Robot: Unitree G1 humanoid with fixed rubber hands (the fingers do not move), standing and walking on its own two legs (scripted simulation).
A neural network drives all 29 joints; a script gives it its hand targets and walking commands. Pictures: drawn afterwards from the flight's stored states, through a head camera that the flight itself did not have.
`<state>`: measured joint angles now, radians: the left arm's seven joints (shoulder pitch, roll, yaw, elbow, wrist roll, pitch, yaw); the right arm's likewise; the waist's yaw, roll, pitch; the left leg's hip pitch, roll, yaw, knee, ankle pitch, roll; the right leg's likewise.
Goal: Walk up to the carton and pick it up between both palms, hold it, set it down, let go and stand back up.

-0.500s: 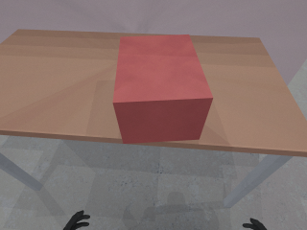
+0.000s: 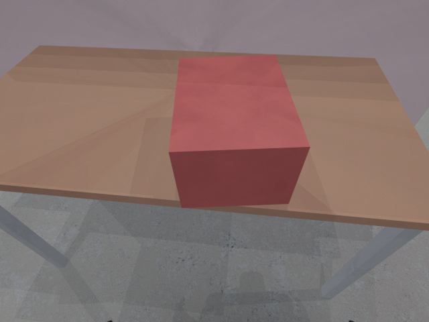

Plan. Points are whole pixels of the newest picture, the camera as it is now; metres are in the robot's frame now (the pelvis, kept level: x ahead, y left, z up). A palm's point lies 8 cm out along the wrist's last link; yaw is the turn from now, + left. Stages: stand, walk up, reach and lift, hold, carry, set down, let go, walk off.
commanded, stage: walk up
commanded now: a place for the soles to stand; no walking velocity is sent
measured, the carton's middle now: (231, 127) +0.49 +0.00 +0.08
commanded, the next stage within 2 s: reach and lift in 0.50 s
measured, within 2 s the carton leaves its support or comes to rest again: neither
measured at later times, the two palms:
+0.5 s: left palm out of the picture +0.08 +0.26 -0.10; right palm out of the picture +0.09 -0.26 -0.11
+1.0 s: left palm (113, 311) +0.15 +0.21 -0.05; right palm out of the picture +0.13 -0.27 -0.06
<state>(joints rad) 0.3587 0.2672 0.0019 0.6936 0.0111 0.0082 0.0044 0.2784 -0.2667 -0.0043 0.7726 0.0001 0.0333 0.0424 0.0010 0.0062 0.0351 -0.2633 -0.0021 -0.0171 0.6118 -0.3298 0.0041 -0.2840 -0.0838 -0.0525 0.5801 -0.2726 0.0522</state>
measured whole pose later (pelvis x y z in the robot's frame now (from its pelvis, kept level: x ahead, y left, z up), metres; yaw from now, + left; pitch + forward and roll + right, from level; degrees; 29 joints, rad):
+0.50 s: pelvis +0.01 +0.00 +0.00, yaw +1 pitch -2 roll +0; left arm 0.32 0.27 0.00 0.69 0.01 0.01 0.01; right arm 0.27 -0.27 -0.01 0.77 0.00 0.04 0.04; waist -0.01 0.01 0.04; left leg -0.24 -0.01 -0.03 0.60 -0.33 0.01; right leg -0.25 -0.10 -0.06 0.58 -0.29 0.06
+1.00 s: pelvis -0.01 -0.04 +0.01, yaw -3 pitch -8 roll +0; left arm 0.22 0.24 0.06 0.41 -0.03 0.31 0.01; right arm 0.26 -0.17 -0.03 0.57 -0.03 -0.04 -0.01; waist 0.05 -0.02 0.10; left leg -0.01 0.07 0.03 0.39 -0.23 -0.05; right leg -0.08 -0.01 -0.01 0.42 -0.20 0.00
